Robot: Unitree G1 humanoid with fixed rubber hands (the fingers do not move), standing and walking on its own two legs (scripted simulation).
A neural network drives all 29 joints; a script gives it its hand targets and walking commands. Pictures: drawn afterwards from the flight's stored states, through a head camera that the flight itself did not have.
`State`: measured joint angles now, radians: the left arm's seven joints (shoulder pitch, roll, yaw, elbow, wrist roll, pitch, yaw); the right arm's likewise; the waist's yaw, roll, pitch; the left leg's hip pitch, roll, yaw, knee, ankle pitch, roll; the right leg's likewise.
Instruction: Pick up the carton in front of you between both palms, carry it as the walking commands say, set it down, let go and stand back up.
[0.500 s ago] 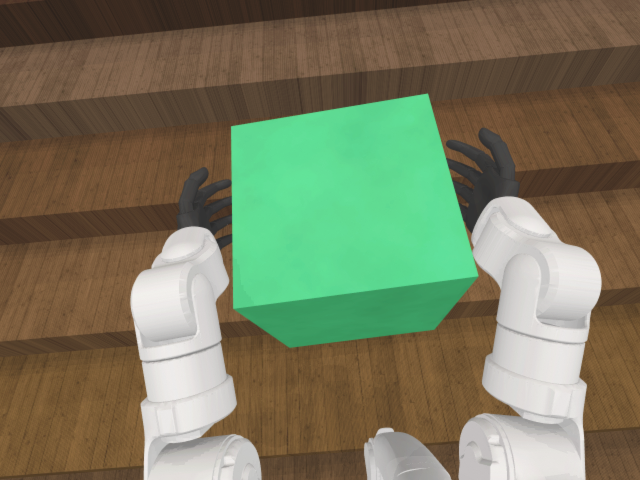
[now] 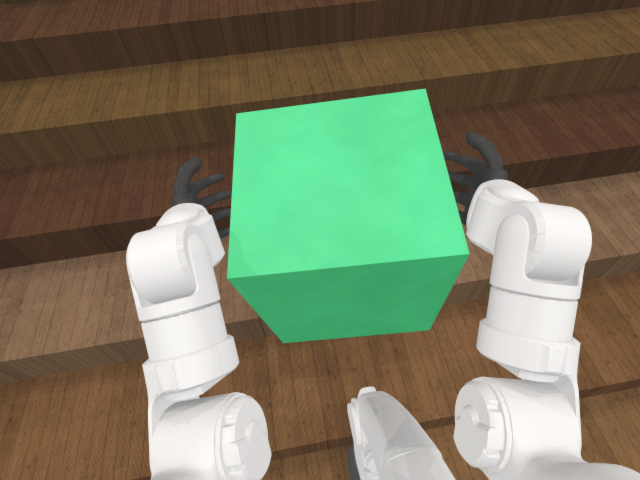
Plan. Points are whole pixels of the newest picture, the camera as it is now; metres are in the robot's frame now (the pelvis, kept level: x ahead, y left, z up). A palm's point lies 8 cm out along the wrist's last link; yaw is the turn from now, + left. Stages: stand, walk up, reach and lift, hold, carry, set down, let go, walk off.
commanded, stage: carry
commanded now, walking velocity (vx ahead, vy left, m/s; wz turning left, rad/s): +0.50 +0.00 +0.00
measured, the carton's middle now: (344, 234) +0.39 -0.08 +0.08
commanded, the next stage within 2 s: none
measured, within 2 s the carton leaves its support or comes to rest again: neither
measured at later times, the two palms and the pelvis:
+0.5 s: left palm out of the picture +0.81 +0.04 +0.35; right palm out of the picture +0.75 -0.26 +0.33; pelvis +0.41 -0.06 +0.20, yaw +4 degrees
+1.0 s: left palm out of the picture +1.10 +0.07 +0.55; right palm out of the picture +1.16 -0.21 +0.52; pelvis +0.77 -0.15 +0.34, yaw +2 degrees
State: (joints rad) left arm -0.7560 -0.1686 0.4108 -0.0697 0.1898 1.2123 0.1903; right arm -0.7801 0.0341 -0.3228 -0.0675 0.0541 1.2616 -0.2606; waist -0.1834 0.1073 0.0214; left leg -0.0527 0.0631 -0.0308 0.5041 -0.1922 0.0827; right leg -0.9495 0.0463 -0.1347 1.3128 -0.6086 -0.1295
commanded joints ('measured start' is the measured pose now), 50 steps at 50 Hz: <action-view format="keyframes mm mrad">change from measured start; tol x64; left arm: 1 -481 -668 -587 -3 -230 5 -15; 50 -790 -762 -623 72 -603 98 -150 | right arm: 1 -605 1016 552 163 285 -10 203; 50 -655 681 431 -33 -45 34 45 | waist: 1 460 -419 -696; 50 220 -236 -406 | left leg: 1 -1054 -238 -169 1515 -416 -73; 10 -1045 -82 238 1111 -339 31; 19 850 274 -551 172 1265 350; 23 273 189 -339 -94 285 132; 28 -190 79 19 -321 580 79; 31 -289 96 71 325 1158 15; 33 -584 -144 -99 1078 -179 -69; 36 -854 -109 -132 1468 -151 -31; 50 -653 -94 284 662 -123 88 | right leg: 1 1657 -300 611 -654 1763 -202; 6 1220 -270 542 -831 883 -64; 14 724 -225 84 -666 2067 46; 16 334 30 180 342 399 176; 19 -555 118 284 974 -131 100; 33 1358 -319 566 -688 1086 -181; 50 859 -204 96 -1053 1427 -15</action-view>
